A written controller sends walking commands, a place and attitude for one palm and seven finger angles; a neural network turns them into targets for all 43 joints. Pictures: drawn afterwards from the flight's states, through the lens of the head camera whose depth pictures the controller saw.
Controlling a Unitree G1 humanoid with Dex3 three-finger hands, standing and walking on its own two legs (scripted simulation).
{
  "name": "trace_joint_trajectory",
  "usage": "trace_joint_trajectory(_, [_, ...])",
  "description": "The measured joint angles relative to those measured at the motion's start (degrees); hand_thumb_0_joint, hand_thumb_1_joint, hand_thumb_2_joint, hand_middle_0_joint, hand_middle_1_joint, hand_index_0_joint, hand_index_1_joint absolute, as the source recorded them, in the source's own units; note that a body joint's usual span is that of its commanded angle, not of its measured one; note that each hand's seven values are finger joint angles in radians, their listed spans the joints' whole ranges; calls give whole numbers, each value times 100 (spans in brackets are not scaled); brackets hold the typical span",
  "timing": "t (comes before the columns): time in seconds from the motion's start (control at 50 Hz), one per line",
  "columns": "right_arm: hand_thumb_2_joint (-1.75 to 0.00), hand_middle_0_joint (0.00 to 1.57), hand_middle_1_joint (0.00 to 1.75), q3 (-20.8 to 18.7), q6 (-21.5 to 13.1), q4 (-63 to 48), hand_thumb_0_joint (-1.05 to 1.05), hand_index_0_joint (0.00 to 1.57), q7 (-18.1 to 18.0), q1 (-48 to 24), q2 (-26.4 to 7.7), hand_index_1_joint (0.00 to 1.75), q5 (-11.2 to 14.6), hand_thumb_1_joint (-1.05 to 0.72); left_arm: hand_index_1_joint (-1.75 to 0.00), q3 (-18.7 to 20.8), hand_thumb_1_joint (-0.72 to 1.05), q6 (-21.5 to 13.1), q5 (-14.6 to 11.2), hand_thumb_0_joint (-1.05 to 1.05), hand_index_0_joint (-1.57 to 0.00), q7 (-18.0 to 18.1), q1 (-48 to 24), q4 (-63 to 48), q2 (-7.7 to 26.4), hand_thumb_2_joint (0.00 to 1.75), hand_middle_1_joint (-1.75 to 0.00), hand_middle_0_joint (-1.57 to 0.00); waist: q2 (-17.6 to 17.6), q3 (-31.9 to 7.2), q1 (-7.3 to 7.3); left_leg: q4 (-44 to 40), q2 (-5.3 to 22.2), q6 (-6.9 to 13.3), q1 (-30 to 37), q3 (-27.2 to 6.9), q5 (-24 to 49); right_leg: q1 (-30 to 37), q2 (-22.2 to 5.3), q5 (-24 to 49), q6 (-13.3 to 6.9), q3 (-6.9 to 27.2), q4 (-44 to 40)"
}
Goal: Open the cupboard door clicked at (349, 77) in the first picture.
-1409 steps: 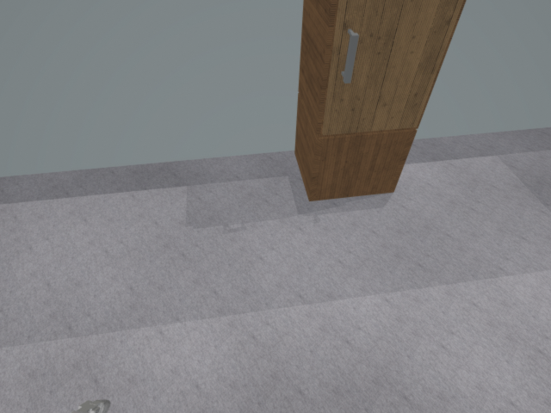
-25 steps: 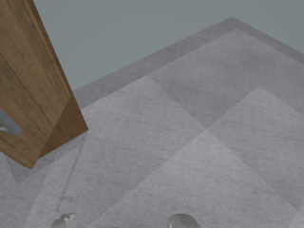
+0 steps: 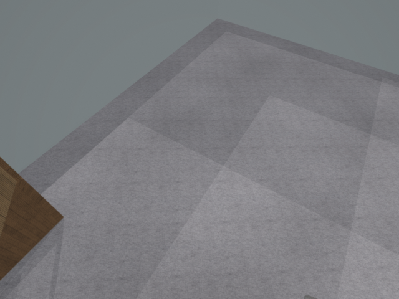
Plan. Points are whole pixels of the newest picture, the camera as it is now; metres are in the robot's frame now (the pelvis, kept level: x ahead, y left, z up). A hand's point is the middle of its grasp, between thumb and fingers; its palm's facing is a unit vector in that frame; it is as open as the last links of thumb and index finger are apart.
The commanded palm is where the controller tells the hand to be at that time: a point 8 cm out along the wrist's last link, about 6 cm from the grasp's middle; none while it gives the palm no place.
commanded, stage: walk to a spot facing it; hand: left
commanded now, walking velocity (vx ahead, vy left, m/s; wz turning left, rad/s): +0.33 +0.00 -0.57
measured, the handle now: out of the picture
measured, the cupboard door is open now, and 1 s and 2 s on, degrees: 42 42 42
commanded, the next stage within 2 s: turn to face it in 1.16 s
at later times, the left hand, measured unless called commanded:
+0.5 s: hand (176, 223) +0.32 +0.08 -0.16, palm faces -0.26 -0.95 -0.19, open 7.3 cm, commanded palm none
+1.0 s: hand (209, 153) +0.55 +0.00 -0.16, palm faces -0.36 -0.91 -0.20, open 7.4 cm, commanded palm none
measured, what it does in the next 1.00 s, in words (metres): walks ahead, turning right: right foot, then left foot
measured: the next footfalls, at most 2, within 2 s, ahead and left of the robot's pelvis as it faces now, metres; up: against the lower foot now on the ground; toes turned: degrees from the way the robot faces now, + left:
right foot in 0.32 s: +0.21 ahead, -0.18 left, +0.00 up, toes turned -15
left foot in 0.66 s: +0.41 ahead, +0.02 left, +0.00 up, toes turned -10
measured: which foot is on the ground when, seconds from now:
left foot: down 0.00-0.32, up 0.34-0.64, down 0.66-0.98, up 1.00-1.00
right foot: up 0.00-0.30, down 0.32-0.66, up 0.68-0.96, down 0.98-1.00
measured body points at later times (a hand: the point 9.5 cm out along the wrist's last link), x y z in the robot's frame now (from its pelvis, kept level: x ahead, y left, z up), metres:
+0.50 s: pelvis +0.17 -0.08 +0.01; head +0.22 -0.09 +0.45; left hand +0.33 +0.13 -0.14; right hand +0.12 -0.32 -0.14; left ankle +0.22 +0.07 -0.67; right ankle +0.17 -0.17 -0.73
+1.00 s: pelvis +0.40 -0.15 +0.00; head +0.42 -0.17 +0.44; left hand +0.57 +0.04 -0.14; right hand +0.26 -0.35 -0.16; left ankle +0.37 +0.02 -0.72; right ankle +0.42 -0.28 -0.74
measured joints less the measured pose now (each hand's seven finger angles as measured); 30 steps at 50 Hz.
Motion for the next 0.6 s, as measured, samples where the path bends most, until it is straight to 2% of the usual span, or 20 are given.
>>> trace_joint_trajectory(0.04, [-90, 20, 30, 47, -64, 68, 0, 21, -13, 219, 71, 30, -31, -91, -30, 61, 91, 10, 48, 1, -20, -67, -93, 36, 63, 90, -30, -20, -59, -14, -20, -193, 58, 7, 221, 103, -74, -464, -170, 232, 28, -261, 1025])
trace_joint_trajectory(0.1, [-90, 20, 30, 101, -107, 288, 0, 21, -44, 552, 149, 30, -24, -91, -29, 90, 91, -26, 70, 1, -20, -149, -310, -37, 104, 90, -30, -20, -85, 19, 16, -760, 150, -105, 654, 281, 24, -992, -457, 888, 116, -518, 1549])
trace_joint_trajectory(0.16, [-90, 20, 30, 123, -114, 512, 0, 21, -49, 842, 174, 30, -24, -91, -29, 47, 91, -54, 51, 1, -19, -182, -553, -120, 81, 90, -30, -20, -23, 95, -17, -1102, 275, -180, 1030, 493, 22, -1192, -620, 1194, 126, -713, 1002])
trace_joint_trajectory(0.26, [-90, 20, 30, 102, -33, 816, 0, 21, -21, 1268, 150, 30, -49, -91, -29, -35, 92, -61, 38, 1, -19, -210, -1002, -161, 59, 90, -30, -20, 74, 224, -267, -1054, 493, -431, 1520, 833, -383, -835, -583, 1240, -9, -1041, -566])
trace_joint_trajectory(0.3, [-90, 20, 30, 100, 18, 926, 0, 21, -6, 1471, 132, 30, -18, -91, -29, -68, 91, -162, 38, 1, -19, -209, -1136, -215, 74, 90, -30, -20, 113, 253, -338, -486, 657, -522, 1512, 863, -764, -385, -452, 1230, -185, -1158, -1147])
trace_joint_trajectory(0.32, [-90, 20, 30, 111, 61, 980, 0, 21, 13, 1584, 174, 30, 34, -91, -29, -74, 91, -269, 40, 1, -19, -195, -1164, -277, 133, 90, -30, -20, -30, 207, -353, 285, 666, -457, 1234, 845, -910, -201, -506, 1316, -352, -1041, -1373])
trace_joint_trajectory(0.36, [-90, 20, 30, 76, 223, 1124, 0, 21, 34, 1385, 111, 30, 105, -91, -29, -49, 91, -430, -39, 1, -20, -60, -1223, -300, 42, 90, -30, -20, 63, 368, -328, 2232, 657, -331, 432, 258, -1189, -224, -414, 1279, -308, -1025, -944])
trace_joint_trajectory(0.38, [-90, 20, 30, 41, 274, 1152, 0, 21, 31, 1227, 76, 30, 107, -91, -29, -66, 91, -454, -58, 0, -20, -2, -1188, -294, -13, 90, -30, -20, 123, 426, -345, 2900, 610, -300, 39, 28, -1120, -130, -353, 1199, -265, -1026, -928])
trace_joint_trajectory(0.42, [-90, 20, 30, -17, 307, 1101, 1, 20, 28, 890, 43, 30, 77, -91, -29, -100, 91, -450, -55, 0, -20, 92, -1021, -228, -102, 90, -30, -20, 161, 436, -365, 3351, 560, -294, -592, -150, -845, 125, -240, 1185, -199, -960, -1196])
trace_joint_trajectory(0.5, [-90, 19, 30, -71, 223, 757, 1, 20, 85, 356, 127, 30, 41, -91, -29, -108, 92, -410, -14, 0, -20, 148, -592, 63, -231, 90, -30, -20, 52, 240, -348, 2429, 503, -299, -1210, -118, -250, 633, -121, 1331, -180, -718, -1908])
trace_joint_trajectory(0.6, [-90, 19, 30, -73, 81, 481, 0, 20, 174, -29, 267, 30, 37, -91, -30, -43, 94, -440, -11, -1, -20, 116, -190, 317, -146, 90, -30, -20, -20, 48, -139, 713, 290, -271, -1004, -29, 320, 1200, -69, 1142, -108, -510, -2282])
